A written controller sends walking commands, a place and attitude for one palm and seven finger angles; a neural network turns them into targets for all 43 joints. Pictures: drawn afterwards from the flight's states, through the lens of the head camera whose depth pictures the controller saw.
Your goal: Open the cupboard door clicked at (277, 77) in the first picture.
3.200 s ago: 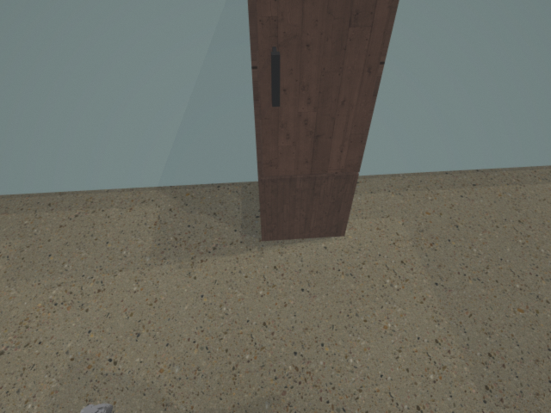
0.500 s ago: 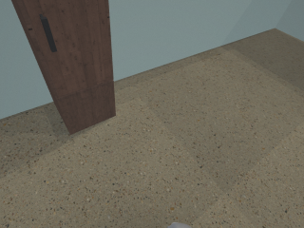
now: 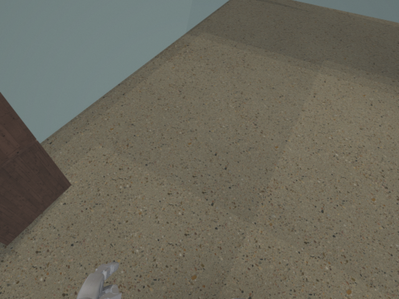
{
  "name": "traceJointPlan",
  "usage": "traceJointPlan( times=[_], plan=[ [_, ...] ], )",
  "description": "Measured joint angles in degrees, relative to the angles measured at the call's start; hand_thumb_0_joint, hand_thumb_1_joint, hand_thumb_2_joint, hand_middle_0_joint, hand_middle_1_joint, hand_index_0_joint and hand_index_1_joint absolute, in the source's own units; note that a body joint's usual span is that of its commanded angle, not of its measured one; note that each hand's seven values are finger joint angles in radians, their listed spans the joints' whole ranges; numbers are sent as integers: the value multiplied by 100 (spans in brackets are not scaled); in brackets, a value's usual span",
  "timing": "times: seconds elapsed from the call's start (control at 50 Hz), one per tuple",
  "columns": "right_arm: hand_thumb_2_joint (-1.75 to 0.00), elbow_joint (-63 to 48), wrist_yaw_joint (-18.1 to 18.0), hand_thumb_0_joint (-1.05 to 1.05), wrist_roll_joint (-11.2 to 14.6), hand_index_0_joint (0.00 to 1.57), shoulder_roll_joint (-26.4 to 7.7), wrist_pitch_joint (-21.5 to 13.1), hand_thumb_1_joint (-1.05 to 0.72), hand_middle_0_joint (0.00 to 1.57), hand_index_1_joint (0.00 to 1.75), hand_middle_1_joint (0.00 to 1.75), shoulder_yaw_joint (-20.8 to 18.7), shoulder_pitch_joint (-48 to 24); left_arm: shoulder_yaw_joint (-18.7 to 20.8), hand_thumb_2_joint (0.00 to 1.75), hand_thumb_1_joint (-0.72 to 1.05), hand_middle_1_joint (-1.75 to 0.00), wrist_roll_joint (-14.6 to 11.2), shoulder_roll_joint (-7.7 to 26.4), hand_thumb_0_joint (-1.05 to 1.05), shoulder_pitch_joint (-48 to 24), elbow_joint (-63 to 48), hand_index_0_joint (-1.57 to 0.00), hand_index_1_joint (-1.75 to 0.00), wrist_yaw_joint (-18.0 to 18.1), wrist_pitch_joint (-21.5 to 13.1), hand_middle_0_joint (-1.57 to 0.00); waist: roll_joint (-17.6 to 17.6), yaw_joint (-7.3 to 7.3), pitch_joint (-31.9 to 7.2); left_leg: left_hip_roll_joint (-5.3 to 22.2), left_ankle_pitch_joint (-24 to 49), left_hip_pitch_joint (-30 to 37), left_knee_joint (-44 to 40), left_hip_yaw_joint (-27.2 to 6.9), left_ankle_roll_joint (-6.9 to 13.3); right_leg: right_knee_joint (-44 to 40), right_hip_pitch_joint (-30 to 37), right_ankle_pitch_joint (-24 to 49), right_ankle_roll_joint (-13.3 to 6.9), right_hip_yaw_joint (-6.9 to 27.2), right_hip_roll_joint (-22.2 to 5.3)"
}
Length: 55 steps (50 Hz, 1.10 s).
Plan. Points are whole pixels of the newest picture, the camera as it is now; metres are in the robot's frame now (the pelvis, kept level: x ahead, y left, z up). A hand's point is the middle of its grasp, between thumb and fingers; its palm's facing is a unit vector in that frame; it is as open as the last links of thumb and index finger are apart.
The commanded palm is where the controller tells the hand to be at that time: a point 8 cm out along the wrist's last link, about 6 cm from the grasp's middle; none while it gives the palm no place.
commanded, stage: walk to a spot facing it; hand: left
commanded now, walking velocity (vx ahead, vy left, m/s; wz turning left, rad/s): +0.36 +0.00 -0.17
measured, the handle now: out of the picture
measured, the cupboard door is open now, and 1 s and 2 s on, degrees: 0 0 0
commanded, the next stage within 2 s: turn to face it in 0.28 s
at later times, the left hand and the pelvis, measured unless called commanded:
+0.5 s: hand (98, 293) +0.17 +0.23 -0.17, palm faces -0.06 -0.99 -0.14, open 7.4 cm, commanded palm none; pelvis +0.18 +0.05 +0.01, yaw -8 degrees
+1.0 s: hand (124, 225) +0.31 +0.19 -0.13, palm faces +0.17 -0.96 -0.24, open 7.4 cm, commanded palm none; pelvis +0.23 +0.00 +0.01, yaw +9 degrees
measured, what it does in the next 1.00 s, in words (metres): walks ahead: left foot, then right foot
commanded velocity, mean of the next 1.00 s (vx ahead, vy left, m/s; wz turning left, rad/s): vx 0.10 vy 0.00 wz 0.31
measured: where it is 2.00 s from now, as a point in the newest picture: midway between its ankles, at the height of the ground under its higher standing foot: outside the picture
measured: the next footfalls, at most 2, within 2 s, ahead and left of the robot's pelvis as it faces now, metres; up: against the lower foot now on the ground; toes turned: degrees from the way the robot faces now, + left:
left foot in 0.34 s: +0.28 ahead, +0.12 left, +0.00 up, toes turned +4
right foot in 0.86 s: +0.28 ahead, -0.10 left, +0.00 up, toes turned -1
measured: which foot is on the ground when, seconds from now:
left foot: up 0.00-0.32, down 0.34-0.86, up 0.88-1.00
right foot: down 0.00-0.34, up 0.36-0.84, down 0.86-1.00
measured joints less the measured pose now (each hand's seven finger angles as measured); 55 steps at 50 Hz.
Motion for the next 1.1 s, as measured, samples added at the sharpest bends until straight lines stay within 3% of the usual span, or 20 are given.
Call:
traceJointPlan(
  times=[0.06,0.16,0.24,0.32,0.34,0.38,0.42,0.46,0.54,0.62,0.8,0.86,0.92,1.0,1.1],
  plan=[
    [-90,-233,16,2,-51,20,8,-44,-91,19,30,30,-38,-438,-41,90,91,-30,39,-94,0,355,214,-20,-30,77,4,-20,35,31,-148,-15,558,-683,-87,-171,-29,-575,412,159,29,162,142],
    [-90,-596,84,1,-66,19,122,-151,-91,19,30,30,-41,-1010,50,90,94,-30,52,-35,-1,822,472,-20,-30,164,-72,-20,88,187,-349,-67,1138,-1229,-1145,-215,-80,-1187,954,203,27,311,281],
    [-90,-684,153,1,-48,19,183,-187,-91,19,30,30,-17,-1370,20,90,93,-30,73,15,-1,1188,652,-20,-30,173,-108,-20,88,410,-409,-207,1319,-1104,-2147,-143,-30,-1336,1328,16,113,394,331],
    [-90,-735,174,1,-23,19,216,-277,-91,19,30,30,23,-1580,23,90,92,-30,76,30,0,1585,841,-20,-30,194,-70,-20,-8,607,-414,-437,1392,-486,-3205,-24,78,-1102,1609,-421,279,491,284],
    [-90,-764,160,1,-32,20,210,-341,-91,19,30,30,41,-1608,33,90,92,-30,67,26,0,1701,878,-20,-30,193,-44,-20,-41,638,-411,-494,1497,-282,-3469,12,191,-806,1558,-634,306,552,254],
    [-90,-784,103,1,-68,20,259,-442,-91,19,30,30,83,-1707,64,90,92,-30,40,29,0,1771,992,-20,-30,179,76,-20,-200,673,-317,-553,1359,-232,-3201,213,532,598,1053,-1108,227,644,140],
    [-90,-787,39,1,-49,20,307,-463,-91,20,30,30,135,-1687,71,90,92,-30,57,11,1,1772,1093,-20,-30,155,180,-20,-255,646,-286,-566,1157,-53,-3215,377,665,2041,411,-1150,189,618,88],
    [-90,-714,-25,0,-30,20,373,-471,-91,20,30,30,168,-1561,74,90,91,-30,88,2,1,1686,1137,-20,-30,134,205,-20,-301,586,-270,-644,1212,192,-3537,451,690,2721,-88,-821,231,496,-58],
    [-90,-445,-172,-1,63,20,353,-478,-95,20,30,30,77,-1229,33,90,91,-30,100,-97,1,1442,1047,-19,-30,176,184,-20,-319,491,-300,-873,1450,583,-4273,439,745,2479,-603,-303,421,384,-361],
    [-90,-154,-139,-1,56,20,334,-327,-95,20,30,30,93,-876,11,90,91,-30,90,-209,1,1136,897,-19,-30,242,234,-20,-297,408,-339,-1043,1526,712,-4561,241,776,1955,-714,-185,596,409,-463],
    [-90,8,-48,1,-11,20,474,8,-92,20,30,30,8,-546,70,90,93,-30,12,-200,1,545,574,-20,-30,316,352,-20,-39,122,-272,-1182,1309,514,-4223,-307,628,680,-214,-618,668,353,-250],
    [-90,-63,-16,1,24,20,430,68,-91,20,30,30,-56,-534,38,90,92,-30,-11,-233,1,449,380,-20,-30,324,246,-20,62,111,-299,-1252,1144,298,-3855,-485,508,-454,308,4,572,284,-185],
    [-90,-172,16,1,30,20,299,178,-91,20,30,30,-152,-642,-6,90,92,-30,26,-328,1,407,250,-20,-30,348,163,-20,212,106,-295,-1240,104,-208,-2515,-593,273,-427,393,-63,189,16,-220],
    [-90,-332,72,1,-12,20,81,277,-91,20,30,30,-251,-885,-54,90,91,-30,38,-390,1,479,130,-20,-30,357,143,-20,199,142,-297,-1044,157,-822,-620,-477,41,-625,665,-100,152,-311,-373],
    [-90,-554,108,1,-24,19,-181,339,-91,19,30,30,-309,-1265,-35,90,92,-30,60,-322,0,594,55,-20,-30,362,125,-20,108,241,-197,-755,341,-948,-382,-448,-129,-699,844,-125,178,-681,-549]
  ],
)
